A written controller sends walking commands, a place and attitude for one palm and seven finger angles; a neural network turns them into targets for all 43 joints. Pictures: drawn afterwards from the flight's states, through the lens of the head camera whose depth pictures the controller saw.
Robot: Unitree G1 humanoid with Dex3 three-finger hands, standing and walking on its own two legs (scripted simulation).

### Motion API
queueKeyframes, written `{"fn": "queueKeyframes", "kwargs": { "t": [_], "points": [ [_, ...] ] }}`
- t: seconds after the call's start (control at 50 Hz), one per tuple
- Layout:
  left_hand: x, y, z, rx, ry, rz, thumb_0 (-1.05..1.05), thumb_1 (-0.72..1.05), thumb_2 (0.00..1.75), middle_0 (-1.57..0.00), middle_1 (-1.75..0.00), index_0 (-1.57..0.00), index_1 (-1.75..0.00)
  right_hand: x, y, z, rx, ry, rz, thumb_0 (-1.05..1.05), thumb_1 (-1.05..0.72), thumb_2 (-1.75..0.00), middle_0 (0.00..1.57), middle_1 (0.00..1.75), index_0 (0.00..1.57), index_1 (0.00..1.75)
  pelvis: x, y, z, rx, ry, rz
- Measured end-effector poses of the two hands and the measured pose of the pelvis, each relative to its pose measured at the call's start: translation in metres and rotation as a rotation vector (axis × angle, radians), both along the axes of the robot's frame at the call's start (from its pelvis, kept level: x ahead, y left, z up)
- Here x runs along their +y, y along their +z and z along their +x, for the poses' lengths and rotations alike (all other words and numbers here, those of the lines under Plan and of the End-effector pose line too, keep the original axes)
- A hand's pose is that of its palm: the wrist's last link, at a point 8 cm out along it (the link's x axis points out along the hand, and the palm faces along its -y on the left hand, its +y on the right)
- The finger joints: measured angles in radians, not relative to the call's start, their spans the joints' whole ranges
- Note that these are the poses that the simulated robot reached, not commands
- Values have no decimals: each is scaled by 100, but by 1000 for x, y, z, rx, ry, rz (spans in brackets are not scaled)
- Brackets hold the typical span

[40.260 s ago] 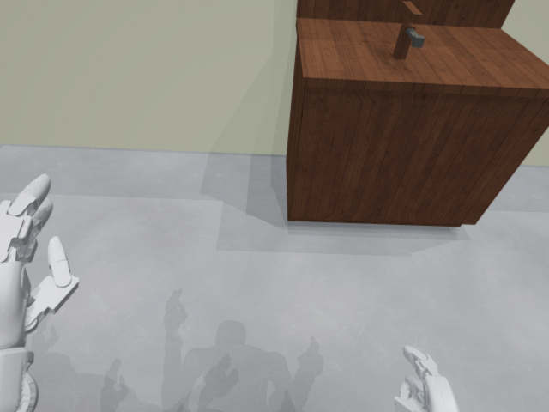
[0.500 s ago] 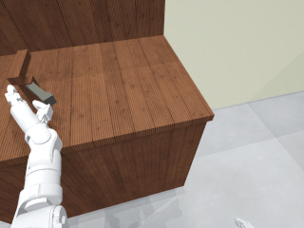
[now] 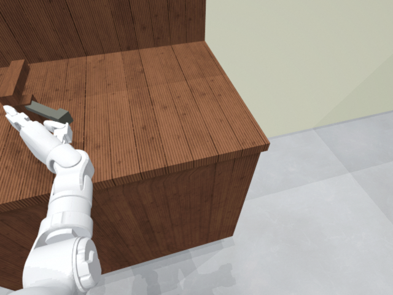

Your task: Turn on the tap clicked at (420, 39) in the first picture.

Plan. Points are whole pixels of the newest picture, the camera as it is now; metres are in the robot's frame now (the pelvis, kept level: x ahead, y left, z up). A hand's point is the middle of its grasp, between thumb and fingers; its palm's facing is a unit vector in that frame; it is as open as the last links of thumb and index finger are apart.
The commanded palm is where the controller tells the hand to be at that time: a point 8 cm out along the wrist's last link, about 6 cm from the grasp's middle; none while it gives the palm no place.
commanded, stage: push the lever round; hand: left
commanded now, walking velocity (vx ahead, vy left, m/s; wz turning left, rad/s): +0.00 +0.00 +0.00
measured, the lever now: (62, 118) +0.44 +0.31 +0.12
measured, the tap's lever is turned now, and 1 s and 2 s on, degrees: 48 57 58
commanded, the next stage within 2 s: none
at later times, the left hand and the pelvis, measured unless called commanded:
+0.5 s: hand (72, 122) +0.43 +0.28 +0.12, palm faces +0.87 -0.49 -0.06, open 8.5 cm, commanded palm +0.40 +0.28 +0.12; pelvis +0.00 -0.01 +0.00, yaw +1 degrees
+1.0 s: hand (74, 121) +0.44 +0.28 +0.12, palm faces +0.88 -0.46 -0.07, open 8.5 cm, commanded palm +0.42 +0.27 +0.12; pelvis -0.01 -0.01 -0.01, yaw +1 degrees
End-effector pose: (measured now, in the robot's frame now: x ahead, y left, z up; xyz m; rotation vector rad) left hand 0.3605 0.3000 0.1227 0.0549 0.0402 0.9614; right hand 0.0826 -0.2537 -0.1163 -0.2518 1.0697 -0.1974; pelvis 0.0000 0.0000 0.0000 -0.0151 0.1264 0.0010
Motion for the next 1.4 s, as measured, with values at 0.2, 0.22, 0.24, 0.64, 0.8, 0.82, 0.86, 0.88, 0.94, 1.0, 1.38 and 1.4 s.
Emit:
{"fn": "queueKeyframes", "kwargs": {
  "t": [0.2, 0.22, 0.24, 0.64, 0.8, 0.82, 0.86, 0.88, 0.94, 1.0, 1.38, 1.4],
  "points": [
    [-6, 1, 7, 5, 48, -8, 2, 92, 90, -16, -15, 0, -8, -5, -4, -12, 34, -8, 7, 1, -90, -90, 20, 30, 20, 30, -4, -1, -2, 12, 3, 1],
    [-6, 1, 8, 5, 53, -10, 2, 92, 90, -16, -15, 0, -7, -5, -4, -14, 37, -8, 8, 1, -90, -90, 20, 30, 20, 30, -5, -1, -2, 13, 3, 1],
    [-7, 1, 8, 4, 57, -12, 2, 92, 90, -16, -15, 0, -7, -6, -4, -15, 40, -9, 9, 1, -90, -90, 20, 30, 20, 30, -5, -1, -2, 14, 3, 1],
    [-12, 1, 16, 0, 104, -11, 2, 91, 90, -15, -15, 0, -2, -9, -9, -31, 89, -2, 16, 1, -90, -90, 20, 30, 20, 30, -8, -4, -6, 33, 12, -1],
    [-13, 1, 18, 1, 120, -11, 2, 91, 90, -16, -15, 0, 0, -10, -10, -34, 100, 2, 12, 1, -90, -90, 20, 30, 20, 30, -10, -5, -7, 42, 16, -2],
    [-13, 1, 19, 1, 122, -11, 2, 91, 90, -16, -15, 0, 0, -11, -10, -34, 101, 2, 12, 1, -90, -90, 20, 30, 20, 30, -10, -5, -8, 42, 17, -1],
    [-13, 1, 19, 2, 124, -11, 2, 91, 90, -16, -15, 0, 0, -12, -10, -35, 103, 2, 11, 1, -90, -90, 20, 30, 20, 30, -11, -5, -8, 44, 17, -2],
    [-13, 1, 19, 3, 124, -11, 2, 91, 90, -16, -15, 0, 0, -12, -10, -36, 103, 0, 11, 1, -90, -90, 20, 30, 20, 30, -11, -5, -8, 45, 17, -2],
    [-14, 1, 19, 7, 126, -10, 1, 91, 90, -16, -15, 0, 0, -14, -10, -38, 104, -4, 9, 1, -90, -90, 20, 30, 20, 30, -13, -5, -9, 45, 18, -2],
    [-14, 1, 19, 10, 128, -9, 1, 91, 90, -16, -15, 0, 0, -17, -10, -40, 109, -4, 7, 1, -90, -90, 20, 30, 20, 30, -14, -5, -10, 47, 20, -2],
    [-14, 0, 21, 1, 140, -7, 1, 91, 90, -16, -15, 0, 0, -26, -11, -43, 120, -4, 1, 1, -90, -90, 20, 30, 20, 30, -22, -7, -8, 59, 23, 0],
    [-14, 0, 21, 1, 141, -7, 1, 91, 90, -16, -15, 0, 0, -27, -11, -43, 118, -6, 1, 1, -90, -90, 20, 30, 20, 30, -22, -6, -8, 59, 22, 0]
  ]
}}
